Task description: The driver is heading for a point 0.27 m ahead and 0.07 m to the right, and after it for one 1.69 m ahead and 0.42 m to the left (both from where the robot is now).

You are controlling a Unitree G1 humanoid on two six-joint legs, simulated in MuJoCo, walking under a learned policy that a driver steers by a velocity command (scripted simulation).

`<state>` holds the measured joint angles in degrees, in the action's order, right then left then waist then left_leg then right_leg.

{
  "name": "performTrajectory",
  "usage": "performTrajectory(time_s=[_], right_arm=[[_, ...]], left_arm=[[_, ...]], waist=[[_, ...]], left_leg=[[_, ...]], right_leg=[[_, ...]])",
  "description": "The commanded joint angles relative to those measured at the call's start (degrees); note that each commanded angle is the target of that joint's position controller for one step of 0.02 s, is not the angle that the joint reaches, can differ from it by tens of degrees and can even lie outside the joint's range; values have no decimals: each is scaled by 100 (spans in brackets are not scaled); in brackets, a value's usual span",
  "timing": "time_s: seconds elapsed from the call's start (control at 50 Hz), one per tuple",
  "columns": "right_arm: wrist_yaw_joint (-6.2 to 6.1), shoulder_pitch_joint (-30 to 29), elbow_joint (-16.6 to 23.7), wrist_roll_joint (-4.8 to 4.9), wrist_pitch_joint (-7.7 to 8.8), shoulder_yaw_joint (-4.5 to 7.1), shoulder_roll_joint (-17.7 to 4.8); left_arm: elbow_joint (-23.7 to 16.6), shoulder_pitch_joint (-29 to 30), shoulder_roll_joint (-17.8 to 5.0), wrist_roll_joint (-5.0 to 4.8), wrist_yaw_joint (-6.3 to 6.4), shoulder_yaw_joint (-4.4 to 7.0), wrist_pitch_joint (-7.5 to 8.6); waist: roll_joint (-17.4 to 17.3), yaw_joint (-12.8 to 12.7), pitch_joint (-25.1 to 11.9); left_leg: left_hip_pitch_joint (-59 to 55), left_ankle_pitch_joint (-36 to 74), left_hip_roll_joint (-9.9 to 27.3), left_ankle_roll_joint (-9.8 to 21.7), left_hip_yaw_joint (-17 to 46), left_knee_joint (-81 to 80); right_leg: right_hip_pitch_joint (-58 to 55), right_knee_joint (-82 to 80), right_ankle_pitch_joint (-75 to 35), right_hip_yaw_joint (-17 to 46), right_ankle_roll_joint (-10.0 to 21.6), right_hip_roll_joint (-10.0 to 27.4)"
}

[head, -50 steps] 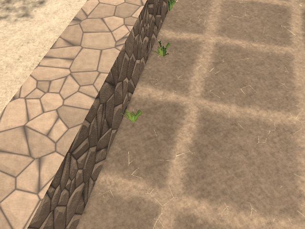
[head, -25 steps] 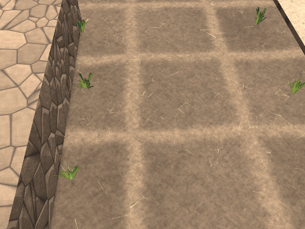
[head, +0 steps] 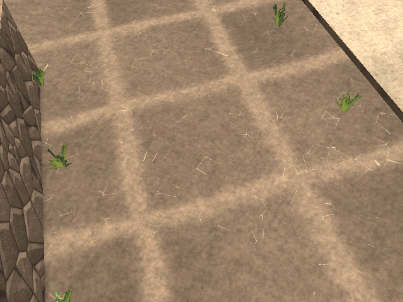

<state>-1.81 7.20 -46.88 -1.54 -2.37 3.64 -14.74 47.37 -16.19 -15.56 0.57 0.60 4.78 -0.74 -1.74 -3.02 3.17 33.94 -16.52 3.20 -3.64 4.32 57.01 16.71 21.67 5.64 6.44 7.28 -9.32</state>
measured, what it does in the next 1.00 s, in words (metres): walks ahead: left foot, then right foot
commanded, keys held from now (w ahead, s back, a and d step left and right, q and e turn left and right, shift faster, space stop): e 0.18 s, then w+e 0.24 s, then q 0.58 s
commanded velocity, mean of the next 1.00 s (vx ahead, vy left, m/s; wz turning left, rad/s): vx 0.12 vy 0.00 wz -0.16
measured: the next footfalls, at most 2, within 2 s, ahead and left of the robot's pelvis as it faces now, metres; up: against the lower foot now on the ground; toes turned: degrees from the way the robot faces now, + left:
left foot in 0.28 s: +0.08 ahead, +0.15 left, +0.00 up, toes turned -16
right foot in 0.72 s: +0.18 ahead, -0.11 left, +0.00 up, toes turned -13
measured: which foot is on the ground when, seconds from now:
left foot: up 0.00-0.26, down 0.28-0.72, up 0.74-1.00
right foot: down 0.00-0.28, up 0.30-0.70, down 0.72-1.00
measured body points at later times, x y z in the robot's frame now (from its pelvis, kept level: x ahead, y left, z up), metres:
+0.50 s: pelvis +0.07 +0.05 +0.01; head +0.09 +0.08 +0.46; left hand +0.24 +0.30 -0.13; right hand +0.05 -0.24 -0.09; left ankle +0.05 +0.16 -0.74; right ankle +0.05 -0.11 -0.66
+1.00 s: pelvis +0.13 +0.00 +0.00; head +0.16 -0.02 +0.45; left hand +0.27 +0.24 -0.11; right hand +0.19 -0.28 -0.14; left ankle +0.15 +0.12 -0.68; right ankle +0.14 -0.10 -0.74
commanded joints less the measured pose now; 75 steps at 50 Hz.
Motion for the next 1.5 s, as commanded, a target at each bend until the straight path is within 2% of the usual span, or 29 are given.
performTrajectory(time_s=[0.02,0.18,0.24,0.26,0.28,0.3,0.32,0.36,0.4,0.46,0.54,0.6,0.66,0.7,0.72,0.74,0.76,0.78,0.82,1.0,1.12,1.14,1.16,1.18,1.2,1.24,1.3,1.34,1.5], right_arm=[[-53,-60,398,39,46,98,-508],[-123,-104,635,171,180,-14,-603],[-106,418,593,142,258,-47,-580],[-146,653,536,100,293,-32,-644],[-211,770,564,38,303,71,-1123],[-189,709,676,-76,295,174,-1699],[-144,569,611,-103,285,171,-1464],[-52,212,676,15,334,53,-953],[-12,353,674,41,387,24,-834],[76,1044,391,32,519,31,-768],[135,1350,86,114,596,12,-744],[150,1594,-98,149,535,15,-762],[125,1746,-225,112,480,62,-924],[123,1411,-140,218,490,77,-943],[128,1333,102,314,523,-24,-628],[97,2010,176,357,476,-184,61],[-14,1857,6,232,313,6,-602],[-13,1616,-1,168,247,71,-654],[72,1418,-33,99,155,78,-466],[383,805,312,38,-131,45,-280],[444,497,606,81,-76,55,-403],[425,620,569,45,-10,60,-425],[369,807,519,-39,75,125,-713],[301,761,687,-48,151,304,-1572],[276,1259,558,43,122,386,-1630],[204,763,584,106,59,253,-1167],[171,301,753,162,35,174,-909],[190,459,733,170,65,212,-1027],[175,817,720,78,58,295,-1169]], left_arm=[[-366,-197,-910,31,37,212,-19],[-511,-182,-1060,106,-40,234,-104],[-600,120,-1052,78,-129,249,-157],[-664,276,-929,25,-125,217,-164],[-710,99,-550,-17,-106,132,-146],[-825,140,-551,44,-102,116,-97],[-821,372,-1049,272,-125,195,-57],[-601,98,-1017,207,-284,203,-59],[-469,15,-926,205,-420,175,-95],[-488,370,-644,178,-445,73,-61],[-376,543,-455,202,-333,-47,-12],[-485,1165,-220,160,-273,-202,19],[-451,1095,-354,39,-128,-234,64],[-251,295,-554,97,-2,-200,215],[-223,-253,-982,243,99,-109,294],[-287,-294,-1511,118,132,29,223],[-236,-469,-1192,-82,96,23,149],[-310,-146,-829,-64,97,-86,144],[-440,553,-351,2,171,-230,122],[-386,613,-569,112,144,-129,186],[-407,519,-918,81,61,11,61],[-383,466,-914,61,59,30,44],[-324,139,-740,109,50,11,12],[-623,-11,-243,95,29,-115,-37],[-723,587,-513,146,120,-87,-156],[-660,493,-525,5,102,-70,-168],[-503,225,-652,124,51,-22,-101],[-528,252,-583,83,33,-38,-133],[-802,689,-509,46,112,-87,-152]], waist=[[771,20,-671],[829,59,-617],[713,411,-629],[489,595,-470],[-599,547,-477],[-1219,506,-349],[-509,328,57],[-507,78,193],[-688,170,179],[-399,417,310],[-718,411,18],[-916,670,-110],[-961,593,-192],[-669,42,-500],[99,-153,-1213],[1588,137,-1889],[1132,-107,-1884],[810,36,-1198],[927,319,-408],[1058,408,-420],[836,369,-534],[595,464,-536],[-180,447,-506],[-1849,264,-411],[-1087,747,-395],[-587,387,-152],[-565,220,-483],[-317,251,-606],[-465,512,-486]], left_leg=[[366,-83,-117,5,77,-150],[-706,-734,-547,229,124,-1424],[-2183,-586,-718,392,-5,-2885],[-3005,-318,-510,489,124,-3746],[-3714,-1472,684,711,1347,-4372],[-3514,-2483,1894,1205,3163,-5017],[-2787,-2631,1915,1433,3016,-4916],[-2635,-1991,1234,1234,1961,-4925],[-2753,-1282,911,1104,1175,-4985],[-3024,292,855,1222,721,-4858],[-3441,3839,745,1327,188,-4140],[-3205,4692,595,1276,107,-3733],[-3272,4970,676,1258,529,-3274],[-2741,4434,563,948,594,-2587],[-1986,2734,345,729,383,-1596],[-806,-1700,-512,614,-343,-199],[-641,-2395,-546,661,-315,615],[-473,-2031,-386,680,-172,933],[-468,-1274,-165,565,-214,733],[-999,-347,-115,348,-620,-598],[-1798,-341,-270,575,-922,-2062],[-2216,167,-345,653,-888,-2734],[-2556,483,-1,772,-119,-3639],[-2965,2174,1713,1393,2286,-4106],[-2766,2535,1910,2053,2397,-4048],[-2535,1950,1217,1872,1560,-4066],[-2744,2546,713,1661,1108,-3945],[-2895,2664,700,1675,1157,-3872],[-2762,1637,666,1818,1940,-3820]], right_leg=[[-1074,-539,-182,1925,340,1620],[-905,-180,-916,2556,576,1548],[-16,-261,1423,2711,349,1138],[761,-69,2543,2494,63,789],[1696,1306,3388,1554,-293,179],[2478,2750,2816,443,-404,-470],[2491,3321,2097,475,-413,258],[2274,3807,1399,342,-528,397],[2292,4204,1064,100,-609,496],[2369,4016,822,195,-690,516],[1891,2940,954,-313,-794,585],[1100,1902,860,-948,-804,676],[567,1178,808,-944,-606,492],[-855,-44,-414,-571,-412,840],[-2213,24,-1872,388,-177,2066],[-3339,553,-4628,1578,616,3601],[-2716,455,-4323,1439,884,3533],[-2113,192,-3642,930,727,3172],[-1172,-270,-2746,144,356,2588],[-460,-539,-1266,-812,500,2575],[-540,75,-501,-886,257,2787],[-341,456,-144,-1053,-2,2684],[-55,1355,571,-1402,-380,2317],[1308,2859,2868,-1887,-885,1250],[1671,3710,3204,-972,-869,967],[1710,3916,2269,-521,-805,1160],[1463,3962,1634,-543,-830,1024],[1479,3850,1552,-511,-888,975],[1345,2729,1621,-331,-933,816]])
Keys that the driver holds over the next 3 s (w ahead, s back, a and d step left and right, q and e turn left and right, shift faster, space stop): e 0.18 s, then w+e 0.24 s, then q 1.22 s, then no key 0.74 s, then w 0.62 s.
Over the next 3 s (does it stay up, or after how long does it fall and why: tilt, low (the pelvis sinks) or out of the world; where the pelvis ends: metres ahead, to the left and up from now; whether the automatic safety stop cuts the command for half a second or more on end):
stays up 0.34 0.02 0.00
